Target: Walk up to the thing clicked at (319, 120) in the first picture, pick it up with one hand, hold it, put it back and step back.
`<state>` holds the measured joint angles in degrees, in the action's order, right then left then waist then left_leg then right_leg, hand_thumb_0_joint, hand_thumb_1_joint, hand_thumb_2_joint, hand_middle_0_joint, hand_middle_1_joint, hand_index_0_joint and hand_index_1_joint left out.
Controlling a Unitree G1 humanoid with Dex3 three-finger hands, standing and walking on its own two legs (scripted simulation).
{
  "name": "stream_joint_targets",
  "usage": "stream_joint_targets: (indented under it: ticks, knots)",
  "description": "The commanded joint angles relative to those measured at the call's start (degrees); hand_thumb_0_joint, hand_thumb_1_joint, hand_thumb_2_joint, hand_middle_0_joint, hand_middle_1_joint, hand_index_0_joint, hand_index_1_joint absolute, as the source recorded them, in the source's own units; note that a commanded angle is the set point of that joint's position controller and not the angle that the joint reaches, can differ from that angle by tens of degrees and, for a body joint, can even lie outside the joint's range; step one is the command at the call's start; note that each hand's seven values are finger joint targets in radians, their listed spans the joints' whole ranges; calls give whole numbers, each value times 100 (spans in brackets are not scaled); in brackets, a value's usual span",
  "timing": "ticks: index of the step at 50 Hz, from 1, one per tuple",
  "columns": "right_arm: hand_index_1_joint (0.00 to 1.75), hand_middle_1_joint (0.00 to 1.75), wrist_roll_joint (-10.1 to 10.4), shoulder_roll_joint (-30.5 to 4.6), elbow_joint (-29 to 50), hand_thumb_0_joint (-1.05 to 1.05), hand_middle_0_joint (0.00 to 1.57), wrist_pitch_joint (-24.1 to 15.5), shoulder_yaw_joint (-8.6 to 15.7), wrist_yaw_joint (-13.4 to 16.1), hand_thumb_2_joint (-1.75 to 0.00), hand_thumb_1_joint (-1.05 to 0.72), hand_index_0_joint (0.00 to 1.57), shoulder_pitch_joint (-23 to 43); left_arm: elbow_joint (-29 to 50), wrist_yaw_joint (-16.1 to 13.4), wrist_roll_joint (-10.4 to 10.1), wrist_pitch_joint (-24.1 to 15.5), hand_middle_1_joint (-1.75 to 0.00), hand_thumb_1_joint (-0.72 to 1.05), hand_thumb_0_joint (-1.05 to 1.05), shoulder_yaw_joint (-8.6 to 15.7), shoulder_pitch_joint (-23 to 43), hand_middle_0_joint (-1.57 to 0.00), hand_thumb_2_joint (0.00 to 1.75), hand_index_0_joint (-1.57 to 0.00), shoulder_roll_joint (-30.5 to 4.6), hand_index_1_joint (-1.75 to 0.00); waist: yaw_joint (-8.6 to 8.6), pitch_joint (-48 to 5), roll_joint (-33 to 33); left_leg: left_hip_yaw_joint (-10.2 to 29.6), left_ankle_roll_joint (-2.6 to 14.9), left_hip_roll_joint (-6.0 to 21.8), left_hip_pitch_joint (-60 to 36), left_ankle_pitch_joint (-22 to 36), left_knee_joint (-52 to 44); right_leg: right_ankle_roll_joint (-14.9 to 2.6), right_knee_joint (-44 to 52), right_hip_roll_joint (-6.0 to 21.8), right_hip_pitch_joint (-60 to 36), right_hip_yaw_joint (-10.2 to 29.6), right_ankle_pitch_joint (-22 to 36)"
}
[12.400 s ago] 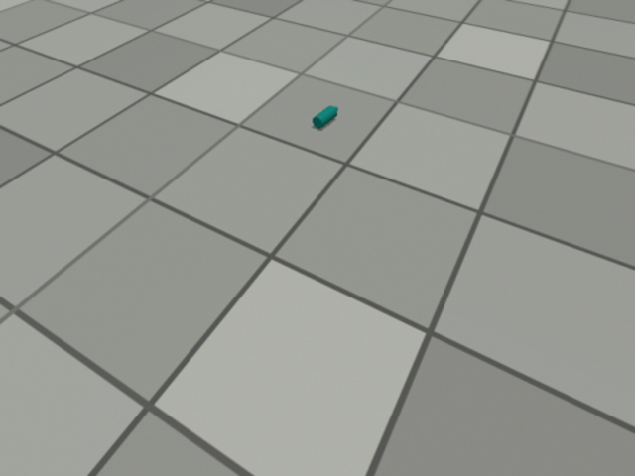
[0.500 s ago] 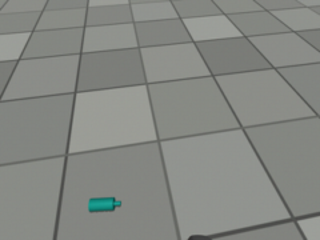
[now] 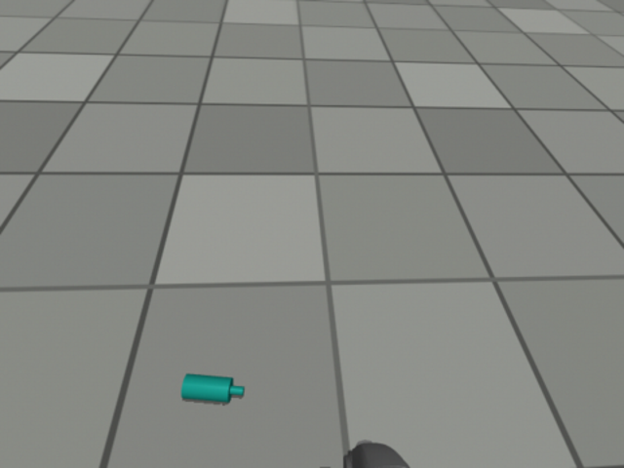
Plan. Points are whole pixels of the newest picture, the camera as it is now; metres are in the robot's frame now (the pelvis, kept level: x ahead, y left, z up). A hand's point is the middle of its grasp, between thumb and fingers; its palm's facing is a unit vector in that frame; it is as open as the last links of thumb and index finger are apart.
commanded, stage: walk up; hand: left
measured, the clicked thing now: (214, 388) +0.48 +0.27 -0.72
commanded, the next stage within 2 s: stand in 1.60 s
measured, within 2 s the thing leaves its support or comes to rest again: neither
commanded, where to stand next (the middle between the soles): +0.08 +0.03 m, yaw -5 degrees
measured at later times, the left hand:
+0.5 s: hand out of the picture +0.11 +0.26 -0.13, palm faces -0.03 -0.86 -0.51, open 7.4 cm
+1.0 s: hand out of the picture +0.06 +0.28 -0.16, palm faces -0.17 -0.94 -0.30, open 7.4 cm
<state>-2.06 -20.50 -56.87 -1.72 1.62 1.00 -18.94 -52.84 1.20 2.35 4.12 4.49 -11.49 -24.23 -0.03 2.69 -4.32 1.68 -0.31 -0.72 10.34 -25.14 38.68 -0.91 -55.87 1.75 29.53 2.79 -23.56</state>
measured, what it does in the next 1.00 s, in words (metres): steps on the spot: right foot, then left foot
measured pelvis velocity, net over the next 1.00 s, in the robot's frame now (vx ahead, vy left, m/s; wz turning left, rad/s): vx -0.02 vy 0.01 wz -0.12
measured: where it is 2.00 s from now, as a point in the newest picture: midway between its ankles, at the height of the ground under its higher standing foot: outside the picture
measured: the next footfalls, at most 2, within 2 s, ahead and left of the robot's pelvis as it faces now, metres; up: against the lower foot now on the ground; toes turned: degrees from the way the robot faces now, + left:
right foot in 0.22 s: +0.14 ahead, -0.19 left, +0.00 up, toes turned -4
left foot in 0.62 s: +0.04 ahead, +0.14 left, +0.00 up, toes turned -1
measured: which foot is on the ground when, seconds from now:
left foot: down 0.00-0.24, up 0.26-0.60, down 0.62-1.00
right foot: up 0.00-0.20, down 0.22-0.64, up 0.66-1.00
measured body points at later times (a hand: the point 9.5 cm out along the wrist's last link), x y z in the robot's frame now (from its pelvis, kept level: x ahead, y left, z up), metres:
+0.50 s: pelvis +0.01 -0.02 -0.01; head +0.06 -0.06 +0.43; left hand +0.11 +0.31 -0.10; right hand +0.10 -0.34 -0.15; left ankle +0.01 +0.13 -0.66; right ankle +0.10 -0.19 -0.72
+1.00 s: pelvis -0.02 +0.01 +0.01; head -0.01 +0.06 +0.46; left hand +0.07 +0.33 -0.14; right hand -0.05 -0.35 -0.05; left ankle +0.00 +0.14 -0.72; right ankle -0.02 -0.17 -0.66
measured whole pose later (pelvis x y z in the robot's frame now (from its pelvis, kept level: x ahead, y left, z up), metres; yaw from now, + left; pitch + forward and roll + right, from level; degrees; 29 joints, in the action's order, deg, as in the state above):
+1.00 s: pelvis -0.02 +0.01 +0.01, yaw -7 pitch -3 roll -1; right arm -1.8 -25.2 -52.9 -4.1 4.6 0.1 -20.4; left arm -55.6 3.7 1.4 1.7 4.6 -16.0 -26.9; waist 1.7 3.2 -6.2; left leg -3.8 0.0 6.1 14.2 -19.2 36.2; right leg 0.8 -56.4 0.3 25.0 6.0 -22.4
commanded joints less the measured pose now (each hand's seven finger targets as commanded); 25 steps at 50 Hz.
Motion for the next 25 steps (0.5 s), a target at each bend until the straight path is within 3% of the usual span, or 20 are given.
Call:
stream_joint_targets:
  ticks: [1,2,4,6,8,9,10,11,12,13,14,15,16,17,18,19,22,25]
  knots:
    - [30,30,39,-2070,485,0,20,-412,591,340,-90,-90,20,242,580,153,-31,-154,-30,90,0,409,242,-20,90,-20,-1250,-30,-103,986,1071,1522,992,1678,-186,1287,-1889,69,-320,197,1370,612,582]
    - [30,30,63,-2058,444,0,20,-430,628,326,-90,-90,20,17,548,178,-13,-148,-30,90,0,414,270,-20,90,-20,-1242,-30,12,811,1201,1416,1016,1667,-179,1644,-1759,96,-339,165,1131,517,528]
    - [30,30,45,-1858,530,0,20,-420,581,240,-90,-90,20,215,506,192,-112,-211,-30,90,0,325,385,-20,90,-20,-1026,-30,78,584,1678,853,939,1442,-61,2119,-1745,134,217,151,508,305,534]
    - [30,30,17,-1604,693,0,20,-332,476,127,-90,-90,20,599,425,174,-239,-352,-30,90,0,192,476,-20,90,-20,-805,-30,46,452,2080,156,836,1039,454,2112,-1621,108,1124,165,-414,-221,616]
    - [30,30,20,-1593,702,0,20,-106,455,50,-90,-90,20,668,222,87,-290,-503,-30,90,0,149,388,-20,90,-20,-848,-30,122,274,2480,55,883,886,770,1969,-1214,135,1523,-50,-1120,-568,614]
    - [30,30,33,-1555,754,0,20,31,436,16,-90,-90,20,713,72,-13,-311,-561,-30,90,0,150,148,-20,90,-20,-846,-30,47,174,2451,-69,863,800,741,2327,-750,145,1905,-185,-1434,-764,917]
    - [30,30,77,-1437,798,0,20,156,403,-12,-90,-90,20,735,-166,-123,-313,-625,-30,90,0,148,-317,-20,90,-20,-859,-30,-116,-4,2003,-233,783,613,746,2554,108,179,2480,-305,-1930,-920,1565]
    - [30,30,146,-1155,805,0,20,227,324,-30,-90,-90,20,455,-321,-229,-286,-703,-30,90,0,209,-772,-20,90,-20,-1104,-30,-298,-322,980,-346,610,415,808,1979,1265,215,2870,-175,-2381,-683,2230]
    - [30,30,199,-949,899,0,20,236,256,-41,-90,-90,20,82,-382,-294,-208,-777,-30,90,0,364,-1064,-20,90,-20,-1644,-30,-313,-760,-93,-270,408,167,1582,651,2290,-56,2744,614,-3192,618,3335]
    - [30,30,208,-837,952,0,20,287,201,2,-90,-90,20,-76,-222,-346,-152,-827,-30,90,0,378,-1135,-20,90,-20,-1926,-30,-227,-918,-490,356,309,-139,1883,-951,2641,-578,3225,1950,-2930,2636,3382]
    - [30,30,177,-1253,873,0,20,398,374,68,-90,-90,20,76,-77,-367,-162,-802,-30,90,0,367,-671,-20,90,-20,-2064,-30,-165,-943,-265,705,307,141,1537,-1255,2845,-1248,3271,2338,-2226,3203,2511]
    - [30,30,153,-1436,808,0,20,430,469,73,-90,-90,20,211,19,-397,-152,-787,-30,90,0,343,-306,-20,90,-20,-1888,-30,-48,-678,-112,707,262,368,1525,-1128,2901,-1325,3389,2205,-1814,2885,1670]
    - [30,30,210,-1481,753,0,20,403,485,30,-90,-90,20,354,79,-384,-139,-794,-30,90,0,281,-107,-20,90,-20,-1679,-30,7,-563,48,751,276,462,1513,-939,2747,-1121,3248,1812,-1668,2140,1248]
    - [30,30,205,-1515,707,0,20,418,499,-10,-90,-90,20,299,90,-421,-143,-770,-30,90,0,245,26,-20,90,-20,-1620,-30,68,-517,-59,635,235,421,1705,-705,2767,-944,3120,1560,-1700,1720,1224]
    - [30,30,150,-1524,737,0,20,487,519,-50,-90,-90,20,258,50,-476,-154,-738,-30,90,0,271,-134,-20,90,-20,-1668,-30,24,-424,-212,536,190,373,1771,-573,2882,-915,3061,1495,-1491,1575,1251]
    - [30,30,83,-1506,797,0,20,566,538,-80,-90,-90,20,251,39,-527,-148,-730,-30,90,0,306,-215,-20,90,-20,-1734,-30,-6,-338,-375,572,150,371,1785,-421,2967,-941,2990,1495,-1282,1549,1393]
    - [30,30,12,-1440,932,0,20,689,558,-156,-90,-90,20,499,129,-633,-163,-712,-30,90,0,342,-207,-20,90,-20,-1719,-30,-62,-232,-580,559,51,360,1964,-423,2917,-1099,2734,1554,-1186,1299,2729]
    - [30,30,83,-1461,922,0,20,674,586,-186,-90,-90,20,624,327,-635,-135,-670,-30,90,0,328,46,-20,90,-20,-1623,-30,-69,-412,-968,239,3,359,1637,-464,2418,-1154,2634,1567,-965,1066,3019]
